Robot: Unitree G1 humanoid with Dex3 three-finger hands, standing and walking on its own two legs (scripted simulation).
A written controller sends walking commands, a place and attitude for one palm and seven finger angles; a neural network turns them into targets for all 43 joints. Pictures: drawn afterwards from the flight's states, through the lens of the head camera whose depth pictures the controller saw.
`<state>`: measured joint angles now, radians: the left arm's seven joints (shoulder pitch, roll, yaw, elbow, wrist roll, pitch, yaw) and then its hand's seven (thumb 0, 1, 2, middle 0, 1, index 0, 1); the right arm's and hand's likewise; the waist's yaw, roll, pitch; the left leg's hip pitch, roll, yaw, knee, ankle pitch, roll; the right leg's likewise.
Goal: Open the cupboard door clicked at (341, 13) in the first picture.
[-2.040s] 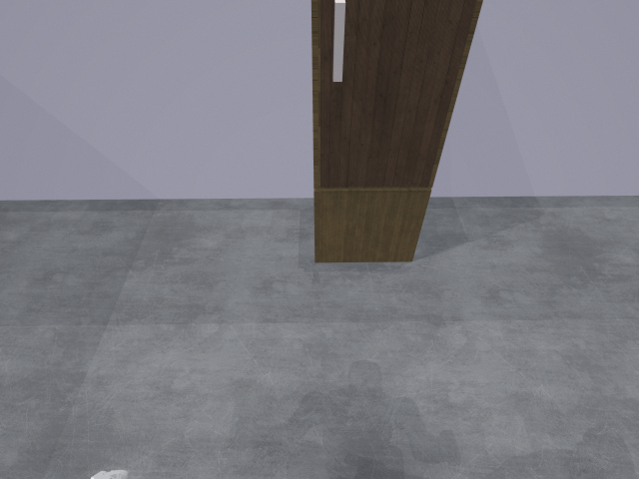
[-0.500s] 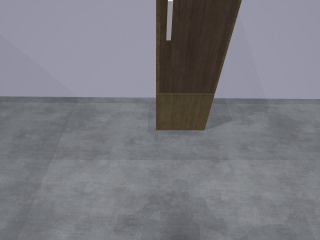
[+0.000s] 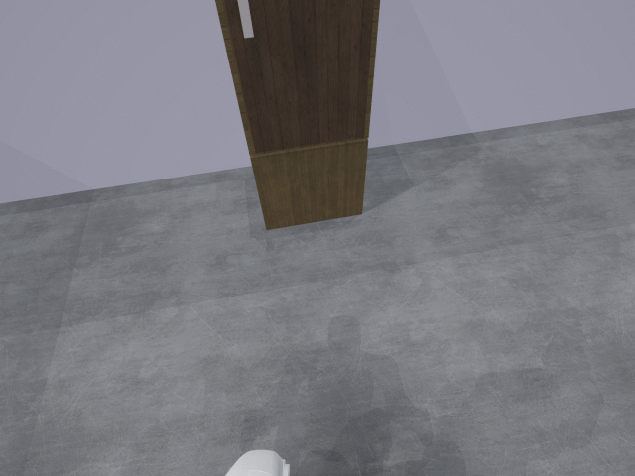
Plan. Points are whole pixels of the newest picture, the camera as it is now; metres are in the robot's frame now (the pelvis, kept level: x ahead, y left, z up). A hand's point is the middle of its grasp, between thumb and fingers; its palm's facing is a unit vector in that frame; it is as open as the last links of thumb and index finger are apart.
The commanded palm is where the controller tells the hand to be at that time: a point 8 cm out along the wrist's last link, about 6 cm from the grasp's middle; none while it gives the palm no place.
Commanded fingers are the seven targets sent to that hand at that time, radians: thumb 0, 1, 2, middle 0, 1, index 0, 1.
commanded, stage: walk to a spot facing it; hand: left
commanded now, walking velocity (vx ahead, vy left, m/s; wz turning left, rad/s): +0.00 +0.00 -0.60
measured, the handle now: out of the picture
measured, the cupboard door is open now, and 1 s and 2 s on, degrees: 0 0 0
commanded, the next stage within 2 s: turn to face it in 1.02 s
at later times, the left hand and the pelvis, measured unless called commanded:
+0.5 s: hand (162, 456) +0.15 +0.25 -0.15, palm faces -0.22 -0.95 -0.20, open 7.4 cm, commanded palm none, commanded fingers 0.00 0.90 0.90 -0.20 -0.30 -0.20 -0.30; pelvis +0.04 +0.05 +0.02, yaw -17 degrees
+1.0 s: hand (335, 328) +0.37 +0.02 -0.16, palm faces -0.61 -0.77 -0.18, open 7.3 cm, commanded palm none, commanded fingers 0.00 0.90 0.90 -0.20 -0.30 -0.20 -0.30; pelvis +0.18 -0.07 +0.00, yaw -35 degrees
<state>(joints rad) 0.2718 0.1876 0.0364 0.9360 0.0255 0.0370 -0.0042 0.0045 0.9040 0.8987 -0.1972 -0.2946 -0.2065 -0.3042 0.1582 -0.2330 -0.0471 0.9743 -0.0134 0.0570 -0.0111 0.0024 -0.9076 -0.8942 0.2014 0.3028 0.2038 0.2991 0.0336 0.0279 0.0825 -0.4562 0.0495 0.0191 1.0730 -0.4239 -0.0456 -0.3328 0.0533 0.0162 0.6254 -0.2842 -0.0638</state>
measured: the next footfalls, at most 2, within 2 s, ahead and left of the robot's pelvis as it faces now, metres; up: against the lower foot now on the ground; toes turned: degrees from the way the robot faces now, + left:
left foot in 0.32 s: +0.04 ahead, +0.15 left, +0.00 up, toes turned -10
right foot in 0.82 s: +0.21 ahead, -0.18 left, +0.00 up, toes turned -38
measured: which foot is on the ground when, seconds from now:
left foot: up 0.00-0.30, down 0.32-0.82, up 0.84-1.00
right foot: down 0.00-0.32, up 0.34-0.80, down 0.82-1.00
